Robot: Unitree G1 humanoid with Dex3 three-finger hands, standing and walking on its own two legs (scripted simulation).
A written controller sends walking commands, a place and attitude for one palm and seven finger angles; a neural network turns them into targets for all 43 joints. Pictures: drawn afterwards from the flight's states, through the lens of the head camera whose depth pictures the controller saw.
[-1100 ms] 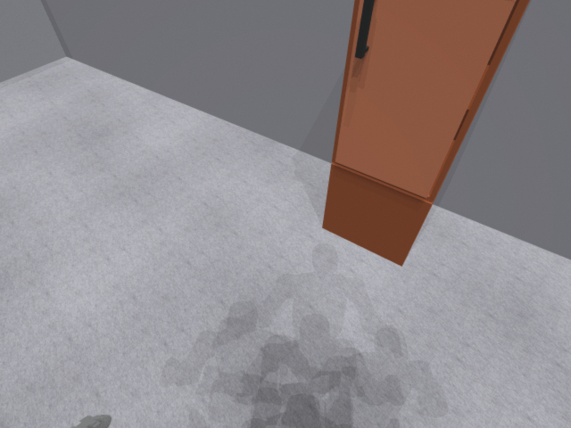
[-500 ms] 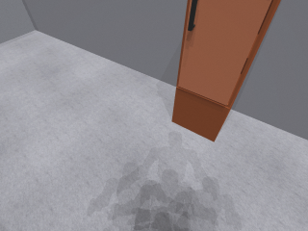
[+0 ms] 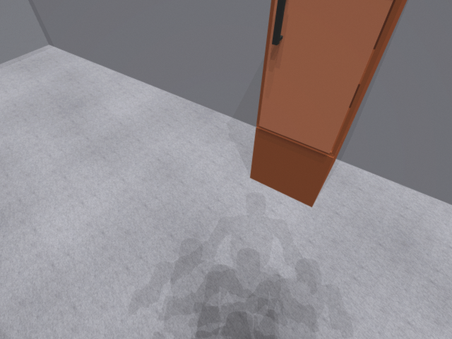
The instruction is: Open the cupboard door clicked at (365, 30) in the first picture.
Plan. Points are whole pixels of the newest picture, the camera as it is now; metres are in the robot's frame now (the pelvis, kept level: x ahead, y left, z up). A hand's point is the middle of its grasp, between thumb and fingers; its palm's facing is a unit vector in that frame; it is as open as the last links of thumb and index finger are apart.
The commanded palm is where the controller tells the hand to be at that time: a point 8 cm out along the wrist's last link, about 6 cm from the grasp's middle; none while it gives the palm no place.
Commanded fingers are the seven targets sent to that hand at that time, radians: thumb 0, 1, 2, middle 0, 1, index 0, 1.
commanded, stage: look at it before walking up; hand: left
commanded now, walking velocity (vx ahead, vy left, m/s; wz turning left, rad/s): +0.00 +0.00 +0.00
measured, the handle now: (281, 18) +1.04 -0.12 +0.14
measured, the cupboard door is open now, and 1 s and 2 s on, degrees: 0 0 0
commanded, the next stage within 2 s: turn to face it in 0.44 s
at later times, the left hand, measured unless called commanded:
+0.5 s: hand out of the picture +0.08 +0.25 -0.15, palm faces -0.02 -0.94 -0.34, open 7.4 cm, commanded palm none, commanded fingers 0.00 0.90 0.90 -0.20 -0.30 -0.20 -0.30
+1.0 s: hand out of the picture +0.06 +0.17 -0.18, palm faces -0.14 -0.95 -0.27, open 7.4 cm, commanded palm none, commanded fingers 0.00 0.90 0.90 -0.20 -0.30 -0.20 -0.30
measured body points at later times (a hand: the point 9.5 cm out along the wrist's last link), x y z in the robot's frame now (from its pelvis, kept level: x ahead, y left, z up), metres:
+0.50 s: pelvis +0.01 +0.00 +0.00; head +0.01 +0.00 +0.45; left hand +0.08 +0.30 -0.13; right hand +0.09 -0.29 -0.13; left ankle +0.00 +0.13 -0.74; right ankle +0.01 -0.12 -0.74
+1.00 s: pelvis -0.01 -0.03 -0.03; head +0.02 -0.06 +0.42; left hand +0.07 +0.22 -0.16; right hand +0.02 -0.29 -0.19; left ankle -0.01 +0.12 -0.70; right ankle -0.01 -0.10 -0.74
